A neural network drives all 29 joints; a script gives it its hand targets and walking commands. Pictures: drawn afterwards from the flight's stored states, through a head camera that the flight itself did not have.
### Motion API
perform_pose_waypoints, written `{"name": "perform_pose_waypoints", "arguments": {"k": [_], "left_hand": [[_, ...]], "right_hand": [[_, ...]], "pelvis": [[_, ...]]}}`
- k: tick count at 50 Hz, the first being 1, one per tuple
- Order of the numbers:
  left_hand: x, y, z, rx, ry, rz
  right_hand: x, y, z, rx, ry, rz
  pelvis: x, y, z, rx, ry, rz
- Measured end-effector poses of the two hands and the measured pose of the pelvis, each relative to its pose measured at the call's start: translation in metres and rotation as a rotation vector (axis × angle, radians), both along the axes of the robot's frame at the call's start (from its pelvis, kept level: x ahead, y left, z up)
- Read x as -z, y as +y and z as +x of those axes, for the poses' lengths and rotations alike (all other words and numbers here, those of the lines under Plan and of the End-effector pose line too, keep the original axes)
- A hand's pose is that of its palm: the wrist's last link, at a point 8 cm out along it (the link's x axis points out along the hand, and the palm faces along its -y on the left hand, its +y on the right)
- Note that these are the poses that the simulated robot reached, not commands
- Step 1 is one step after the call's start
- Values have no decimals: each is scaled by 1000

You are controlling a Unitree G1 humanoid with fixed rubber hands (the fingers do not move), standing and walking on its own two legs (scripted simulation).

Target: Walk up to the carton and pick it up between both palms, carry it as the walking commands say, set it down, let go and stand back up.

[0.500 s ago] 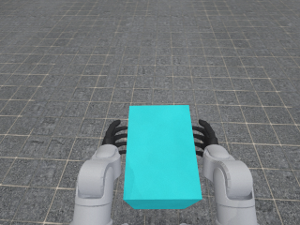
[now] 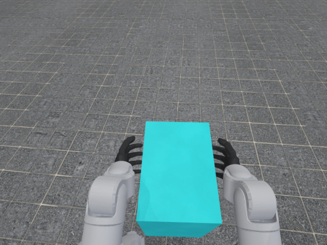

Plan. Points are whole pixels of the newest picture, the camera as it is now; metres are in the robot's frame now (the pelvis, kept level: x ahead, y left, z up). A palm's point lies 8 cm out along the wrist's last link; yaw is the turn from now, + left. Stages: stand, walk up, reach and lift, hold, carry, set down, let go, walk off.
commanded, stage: carry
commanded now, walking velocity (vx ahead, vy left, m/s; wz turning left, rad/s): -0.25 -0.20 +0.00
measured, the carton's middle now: (175, 183) +0.27 -0.01 +0.00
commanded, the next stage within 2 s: none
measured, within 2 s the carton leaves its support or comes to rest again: neither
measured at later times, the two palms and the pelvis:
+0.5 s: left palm out of the picture +0.08 -0.02 +0.09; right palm out of the picture +0.09 -0.25 +0.09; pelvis -0.19 -0.14 -0.01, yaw -1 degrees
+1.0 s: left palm out of the picture -0.10 -0.13 +0.10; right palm out of the picture -0.09 -0.37 +0.10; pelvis -0.37 -0.26 +0.00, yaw +0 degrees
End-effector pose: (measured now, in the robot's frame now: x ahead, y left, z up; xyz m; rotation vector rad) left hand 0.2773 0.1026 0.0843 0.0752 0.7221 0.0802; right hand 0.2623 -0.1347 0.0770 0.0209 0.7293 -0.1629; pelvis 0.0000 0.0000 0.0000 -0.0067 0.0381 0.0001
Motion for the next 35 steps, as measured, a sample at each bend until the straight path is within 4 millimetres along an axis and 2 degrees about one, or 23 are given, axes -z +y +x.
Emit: {"name": "perform_pose_waypoints", "arguments": {"k": [4,8,13,18,23,27,31,35], "left_hand": [[-1,-23,-26,21,-11,-12],[-1,-30,-52,0,-67,-50],[1,-34,-103,-67,-36,-77],[-9,-54,-144,-98,-61,-78],[-13,-97,-179,-95,-84,-66],[-5,-143,-209,-55,-66,-22],[1,-178,-243,2,11,4],[-2,-198,-265,15,-21,-10]], "right_hand": [[-5,-23,-31,30,-12,-1],[-14,-30,-51,20,-69,-33],[-17,-35,-87,-54,-35,-63],[-23,-55,-124,-87,-58,-68],[-22,-97,-161,-80,-81,-56],[-7,-144,-198,-43,-65,-18],[0,-178,-242,-1,11,-2],[-7,-197,-267,23,-22,-3]], "pelvis": [[-2,-16,-32,0,3,19],[6,-30,-62,-4,18,0],[-2,-54,-104,2,-3,-10],[-4,-83,-140,1,-3,-34],[1,-123,-177,5,12,-46],[9,-158,-211,3,7,-45],[-2,-178,-240,-5,-5,13],[-2,-193,-268,-4,-1,21]]}}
